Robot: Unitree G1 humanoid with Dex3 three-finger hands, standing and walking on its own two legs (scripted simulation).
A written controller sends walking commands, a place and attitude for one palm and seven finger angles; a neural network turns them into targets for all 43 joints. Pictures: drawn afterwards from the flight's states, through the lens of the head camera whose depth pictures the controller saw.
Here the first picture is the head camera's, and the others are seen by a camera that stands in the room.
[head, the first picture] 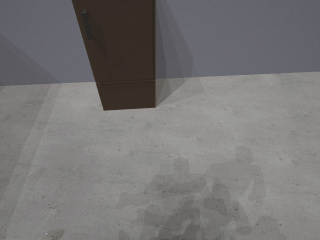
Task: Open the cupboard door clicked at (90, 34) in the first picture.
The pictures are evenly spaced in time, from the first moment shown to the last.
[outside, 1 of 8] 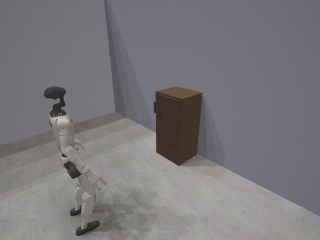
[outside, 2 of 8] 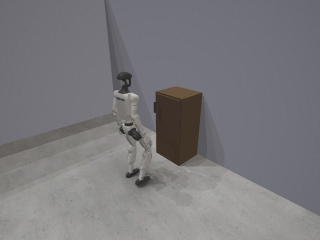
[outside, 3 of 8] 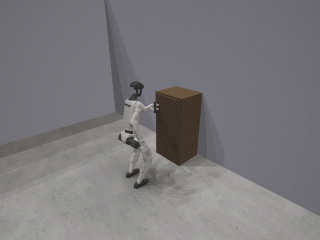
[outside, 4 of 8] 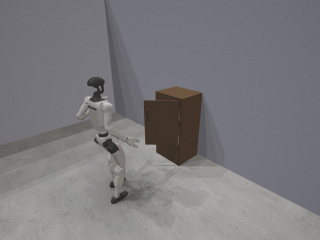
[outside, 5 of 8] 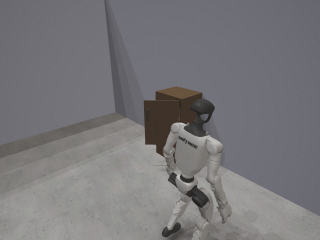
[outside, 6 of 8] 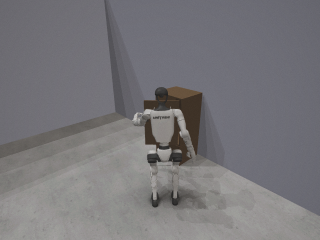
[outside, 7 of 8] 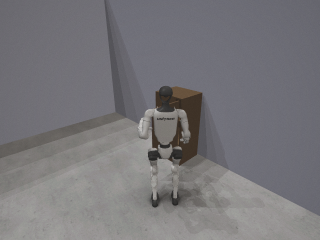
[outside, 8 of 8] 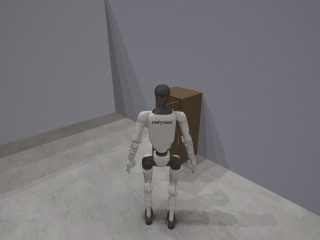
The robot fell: no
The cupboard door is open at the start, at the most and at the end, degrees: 0 93 91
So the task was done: yes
